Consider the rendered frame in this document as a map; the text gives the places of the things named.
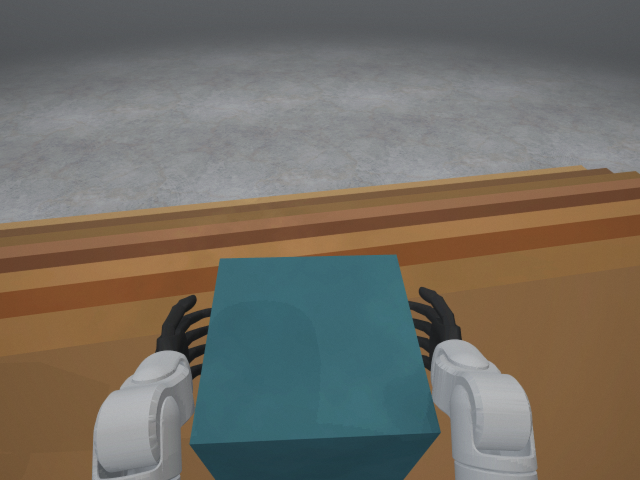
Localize robot right forearm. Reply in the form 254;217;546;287
431;339;538;480

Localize left robot hand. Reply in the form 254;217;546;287
155;295;212;380

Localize carton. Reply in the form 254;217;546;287
189;255;441;480

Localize right robot hand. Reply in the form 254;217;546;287
408;287;462;371

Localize robot left forearm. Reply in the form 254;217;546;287
92;350;195;480

